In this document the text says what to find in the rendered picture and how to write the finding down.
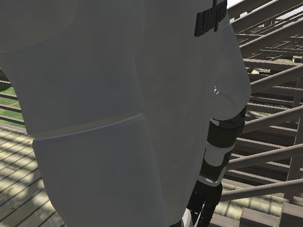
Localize stairs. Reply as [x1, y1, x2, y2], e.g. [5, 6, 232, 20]
[253, 56, 302, 74]

